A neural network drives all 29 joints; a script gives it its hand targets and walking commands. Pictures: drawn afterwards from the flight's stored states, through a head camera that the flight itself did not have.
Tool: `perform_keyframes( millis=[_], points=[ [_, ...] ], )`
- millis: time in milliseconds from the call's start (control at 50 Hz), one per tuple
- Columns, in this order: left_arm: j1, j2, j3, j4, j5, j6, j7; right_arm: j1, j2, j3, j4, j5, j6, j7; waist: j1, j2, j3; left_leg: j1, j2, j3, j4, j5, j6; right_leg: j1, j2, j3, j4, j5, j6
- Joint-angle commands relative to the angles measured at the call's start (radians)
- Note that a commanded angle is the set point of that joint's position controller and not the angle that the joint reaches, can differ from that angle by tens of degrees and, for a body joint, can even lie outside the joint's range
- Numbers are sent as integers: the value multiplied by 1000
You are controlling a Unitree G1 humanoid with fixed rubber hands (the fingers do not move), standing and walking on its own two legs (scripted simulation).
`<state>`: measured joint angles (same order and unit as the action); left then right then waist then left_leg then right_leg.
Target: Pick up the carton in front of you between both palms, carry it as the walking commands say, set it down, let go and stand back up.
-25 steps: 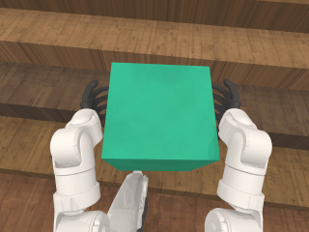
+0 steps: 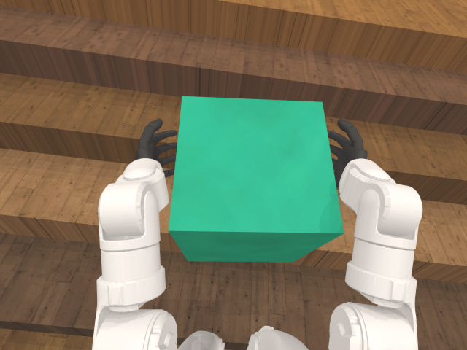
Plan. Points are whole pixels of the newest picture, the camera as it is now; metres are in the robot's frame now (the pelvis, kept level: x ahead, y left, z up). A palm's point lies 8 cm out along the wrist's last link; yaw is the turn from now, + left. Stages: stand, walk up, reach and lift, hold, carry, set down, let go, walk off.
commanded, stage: carry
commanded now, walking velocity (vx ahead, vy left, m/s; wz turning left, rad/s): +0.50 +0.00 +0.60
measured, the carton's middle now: (246, 192) +0.36 +0.00 +0.08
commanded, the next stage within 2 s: none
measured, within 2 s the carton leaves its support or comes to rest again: neither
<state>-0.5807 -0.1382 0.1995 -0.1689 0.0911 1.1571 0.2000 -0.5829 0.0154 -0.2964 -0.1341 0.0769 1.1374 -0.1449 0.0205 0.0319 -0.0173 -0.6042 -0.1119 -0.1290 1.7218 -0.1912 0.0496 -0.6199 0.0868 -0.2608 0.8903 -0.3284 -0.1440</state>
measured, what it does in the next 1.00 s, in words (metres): climbs: left foot 0.15 m higher, then right foot 0.15 m higher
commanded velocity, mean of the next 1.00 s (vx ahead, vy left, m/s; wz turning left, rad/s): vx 0.50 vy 0.00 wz -0.05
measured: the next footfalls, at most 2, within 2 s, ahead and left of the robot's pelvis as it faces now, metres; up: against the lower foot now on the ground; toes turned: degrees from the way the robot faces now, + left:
left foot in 0.36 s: +0.43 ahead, +0.29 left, +0.15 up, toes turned +20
right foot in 0.90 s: +0.68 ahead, +0.26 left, +0.29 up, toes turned +9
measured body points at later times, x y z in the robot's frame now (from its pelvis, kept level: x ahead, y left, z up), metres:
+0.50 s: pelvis +0.31 +0.19 +0.14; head +0.39 +0.19 +0.58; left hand +0.66 +0.42 +0.25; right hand +0.71 +0.11 +0.25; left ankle +0.39 +0.28 -0.52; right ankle +0.19 +0.02 -0.36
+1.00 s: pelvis +0.64 +0.29 +0.31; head +0.63 +0.32 +0.76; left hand +0.92 +0.57 +0.46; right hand +1.02 +0.28 +0.46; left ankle +0.50 +0.36 -0.20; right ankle +0.64 +0.26 -0.38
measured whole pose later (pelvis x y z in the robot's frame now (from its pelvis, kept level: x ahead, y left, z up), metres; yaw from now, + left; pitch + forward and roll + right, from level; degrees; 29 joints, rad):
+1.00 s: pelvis +0.64 +0.29 +0.31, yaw +11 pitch +3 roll -4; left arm -0.71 -0.07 0.20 0.02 0.00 1.23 0.25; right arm -0.60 0.11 -0.40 -0.09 -0.12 1.21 -0.13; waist 0.23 -0.01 -0.05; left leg -0.60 -0.03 -0.06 1.75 -0.27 0.02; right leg -0.44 0.18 -0.16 0.80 -0.43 -0.19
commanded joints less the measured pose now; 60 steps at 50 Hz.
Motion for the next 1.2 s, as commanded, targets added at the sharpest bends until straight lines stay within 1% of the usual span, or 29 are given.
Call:
perform_keyframes(
  millis=[0,60,140,240,260,280,300,320,340,360,380,400,500,560,640,720,780,820,840,860,880,900,920,940,1020,1100,1140,1160,1180],
  points=[
    [-702,-664,-634,-158,-320,34,-11,-472,605,458,-47,78,70,12,10,253,-399,-389,158,-90,280,-74,43,578,-454,784,-499,19,-144],
    [-838,-695,-649,-111,-421,65,-36,-471,547,359,46,-42,91,-21,-8,210,-235,-360,181,40,92,-40,55,392,-392,511,-560,-51,-78],
    [-855,-685,-538,45,-438,106,-63,-631,591,368,107,-36,141,-34,77,-117,-178,-752,160,86,416,-199,96,643,-460,442,-647,3,-111],
    [-860,-670,-395,154,-413,149,-79,-821,656,426,94,20,192,-62,17,-121,-95,-631,201,212,-74,-239,50,573,-352,106,-810,-49,-18],
    [-856,-673,-367,170,-403,155,-75,-844,684,440,84,40,198,-67,13,-180,-109,-411,226,306,-322,-265,67,470,-336,46,-899,89,-22],
    [-869,-670,-341,164,-383,161,-72,-860,702,457,91,53,200,-70,5,-227,-175,-182,171,395,-457,-218,88,416,-310,-43,-843,542,-27],
    [-846,-664,-314,181,-366,168,-70,-889,732,466,94,76,200,-73,-35,-312,-297,-55,73,468,-464,-141,118,511,-333,-66,-676,1276,-29],
    [-847,-662,-299,159,-336,166,-68,-885,769,489,95,91,196,-72,-144,-440,-464,95,30,451,-525,-99,141,632,-370,-85,-406,1693,8],
    [-827,-666,-295,139,-305,163,-68,-898,807,515,65,105,187,-69,-257,-467,-608,297,-33,418,-771,-43,132,684,-363,-103,-64,1772,69],
    [-821,-658,-274,136,-264,156,-63,-926,857,542,39,127,174,-60,-257,-321,-644,461,-70,251,-1048,21,112,568,-297,-33,257,1262,136],
    [-770,-660,-236,151,-198,129,-60,-968,879,576,27,179,156,-49,-172,209,-757,852,361,-585,-1172,460,341,16,-28,118,835,-19,255],
    [-689,-583,-214,163,-127,112,-47,-980,942,641,-13,241,136,-28,-145,74,-925,912,327,-663,-1149,692,353,18,-34,410,1094,3,205],
    [-800,-719,-353,-69,-146,30,-61,-1030,1094,753,-191,342,36,43,-124,70,-646,797,287,-382,-1181,229,256,-297,-95,361,1034,1,85],
    [-721,-704,-454,-136,-173,-2,-69,-865,1055,771,-189,291,13,46,-123,-64,-611,866,396,-331,-1229,425,267,-402,-134,321,948,-84,51],
    [-615,-664,-534,-148,-213,14,-76,-694,918,734,-171,207,35,36,-170,-30,-532,1083,442,-256,-1256,423,280,-870,-122,269,1355,-284,-10],
    [-633,-610,-551,-120,-233,55,-52,-630,787,648,-137,172,76,37,-72,23,-310,625,278,49,-1552,272,171,-542,-135,59,820,-148,10],
    [-636,-624,-557,-51,-258,95,-32,-573,706,545,-55,107,105,29,17,222,-391,560,226,368,-1435,1402,114,-155,-45,-58,612,15,-48],
    [-747,-681,-564,-32,-296,102,-28,-590,664,483,-28,54,113,13,74,222,-479,712,288,348,-1244,1975,49,-30,34,-75,357,3,-62],
    [-759,-703,-579,-18,-325,100,-32,-582,650,463,-34,32,112,9,151,186,-547,828,257,377,-1011,2063,-23,50,89,-117,86,93,-4],
    [-774,-728,-583,-5,-361,92,-44,-593,668,456,-28,18,102,8,235,280,-642,848,314,351,-735,2113,-28,249,69,-49,-208,77,-12],
    [-803,-778,-605,1,-383,74,-60,-609,689,443,-34,4,90,12,245,145,-585,595,254,267,-432,1133,-24,456,-15,213,-463,280,-50],
    [-772,-821,-606,53,-384,56,-67,-601,711,447,-17,-1,88,20,138,-270,-558,78,66,154,-4,-56,-110,728,-177,660,-278,1289,-210],
    [-780,-824,-611,84,-407,58,-76,-570,694,416,47,-22,78,19,126,-138,-680,-174,-5,-2,296,-144,-87,936,-267,908,-302,1252,-359],
    [-828,-868,-647,65,-450,47,-88,-585,678,391,14,-40,65,15,138,-38,-658,-328,28,-32,348,-214,-58,921,-289,1016,-373,779,-374],
    [-1010,-917,-660,76,-560,38,-125,-719,655,359,28,-73,44,-23,60,153,-355,-475,132,26,148,-254,26,683,-281,758,-437,383,-185],
    [-908,-830,-513,163,-503,60,-106,-758,666,418,44,-51,81,-47,123,-87,-283,-784,168,143,345,-369,44,776,-289,708,-540,476,-199],
    [-833,-776,-444,214,-453,87,-97,-798,672,445,51,-19,106,-54,87,-108,-232,-772,214,157,74,-430,34,737,-214,613,-596,406,-125],
    [-789,-744,-410,225,-427,99,-92,-812,679,450,49,-1,119,-58,68,-69,-238,-497,208,231,-259,-360,15,553,-176,499,-715,536,-123],
    [-795,-729,-382,221,-397,111,-86,-819,689,468,48,26,132,-61,23,-165,-300,-83,157,315,-471,-191,26,315,-126,353,-715,927,-97]
  ],
)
